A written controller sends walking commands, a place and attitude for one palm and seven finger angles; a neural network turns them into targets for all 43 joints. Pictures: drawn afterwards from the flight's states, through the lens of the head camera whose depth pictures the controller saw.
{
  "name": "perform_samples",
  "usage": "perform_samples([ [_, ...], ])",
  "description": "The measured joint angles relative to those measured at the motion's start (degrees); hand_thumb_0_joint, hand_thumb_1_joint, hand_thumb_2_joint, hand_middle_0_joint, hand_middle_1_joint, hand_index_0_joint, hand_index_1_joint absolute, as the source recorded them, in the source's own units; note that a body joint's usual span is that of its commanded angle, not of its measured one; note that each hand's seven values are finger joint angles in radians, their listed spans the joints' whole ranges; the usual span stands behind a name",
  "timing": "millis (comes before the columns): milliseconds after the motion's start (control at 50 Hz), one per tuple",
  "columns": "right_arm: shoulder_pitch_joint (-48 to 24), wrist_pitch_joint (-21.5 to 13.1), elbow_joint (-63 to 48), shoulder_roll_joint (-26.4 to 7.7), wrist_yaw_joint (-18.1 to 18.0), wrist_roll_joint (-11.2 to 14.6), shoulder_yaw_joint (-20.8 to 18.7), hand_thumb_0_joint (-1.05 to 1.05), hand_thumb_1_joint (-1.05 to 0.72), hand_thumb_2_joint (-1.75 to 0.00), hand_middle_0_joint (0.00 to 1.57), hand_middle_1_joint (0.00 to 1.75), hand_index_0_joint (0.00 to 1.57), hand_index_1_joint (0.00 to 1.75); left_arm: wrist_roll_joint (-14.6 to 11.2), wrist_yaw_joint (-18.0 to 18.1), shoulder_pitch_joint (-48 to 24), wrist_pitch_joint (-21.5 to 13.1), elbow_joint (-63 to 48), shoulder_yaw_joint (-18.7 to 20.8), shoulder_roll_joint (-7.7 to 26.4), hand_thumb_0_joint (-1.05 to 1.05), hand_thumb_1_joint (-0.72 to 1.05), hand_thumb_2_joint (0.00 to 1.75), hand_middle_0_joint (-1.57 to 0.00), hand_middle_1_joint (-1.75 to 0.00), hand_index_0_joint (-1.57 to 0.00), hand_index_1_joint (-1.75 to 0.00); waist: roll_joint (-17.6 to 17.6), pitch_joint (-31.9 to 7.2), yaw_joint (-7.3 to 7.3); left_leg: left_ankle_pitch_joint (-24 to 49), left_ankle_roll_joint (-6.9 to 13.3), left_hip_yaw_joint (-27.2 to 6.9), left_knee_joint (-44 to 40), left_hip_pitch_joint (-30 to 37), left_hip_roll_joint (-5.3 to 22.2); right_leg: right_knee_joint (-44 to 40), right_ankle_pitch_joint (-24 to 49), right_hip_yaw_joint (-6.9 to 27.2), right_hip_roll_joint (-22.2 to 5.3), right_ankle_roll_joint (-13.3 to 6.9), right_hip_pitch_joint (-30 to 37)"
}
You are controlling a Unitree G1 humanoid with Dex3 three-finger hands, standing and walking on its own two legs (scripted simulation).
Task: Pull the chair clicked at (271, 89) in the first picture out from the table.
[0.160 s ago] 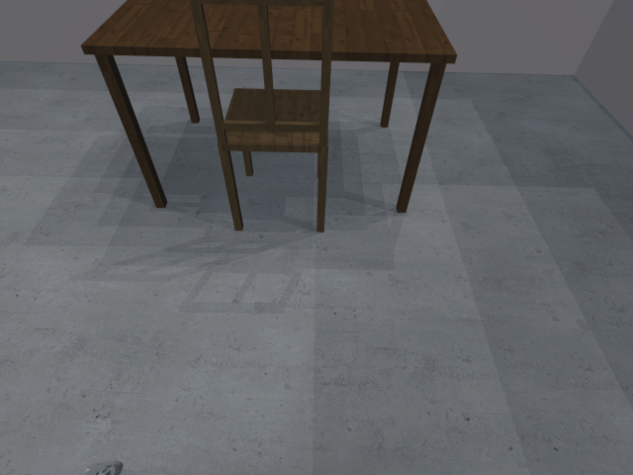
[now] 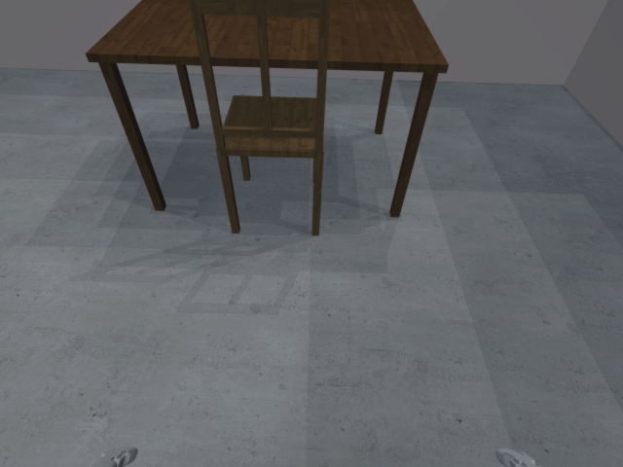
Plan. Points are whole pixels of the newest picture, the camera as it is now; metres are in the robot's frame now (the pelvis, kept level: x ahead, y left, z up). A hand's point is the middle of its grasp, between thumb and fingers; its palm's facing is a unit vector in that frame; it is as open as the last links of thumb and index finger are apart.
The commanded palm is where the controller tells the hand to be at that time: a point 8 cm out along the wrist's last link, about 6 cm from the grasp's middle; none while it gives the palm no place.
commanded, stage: stand and wait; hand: left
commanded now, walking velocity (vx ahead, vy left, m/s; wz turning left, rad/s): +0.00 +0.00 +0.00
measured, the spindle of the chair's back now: (265, 78) +1.19 +0.23 -0.06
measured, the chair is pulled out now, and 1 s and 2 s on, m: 0.00 0.00 0.00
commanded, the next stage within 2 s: look at it before walking up in 0.70 s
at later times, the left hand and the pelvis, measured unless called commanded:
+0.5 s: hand out of the picture +0.06 +0.24 -0.15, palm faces -0.02 -0.94 -0.34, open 7.4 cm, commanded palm none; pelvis -0.01 -0.01 +0.01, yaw +0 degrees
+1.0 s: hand out of the picture +0.05 +0.23 -0.15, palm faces -0.03 -0.94 -0.33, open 7.3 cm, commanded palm none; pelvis -0.03 -0.02 +0.01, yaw -1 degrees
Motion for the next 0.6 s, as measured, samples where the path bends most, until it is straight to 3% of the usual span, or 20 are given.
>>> perform_samples([
  [600,3.4,0.5,6.4,-0.6,0.0,0.4,-0.1,0.01,-0.90,-0.89,0.20,0.30,0.20,0.29,-0.1,-0.2,1.9,-0.3,4.8,0.5,0.1,0.00,0.91,0.89,-0.20,-0.30,-0.20,-0.30,0.4,1.4,-0.34,3.8,-1.5,-0.2,-4.7,1.9,1.5,-4.4,3.7,-0.3,1.5,-1.3,1.6],
])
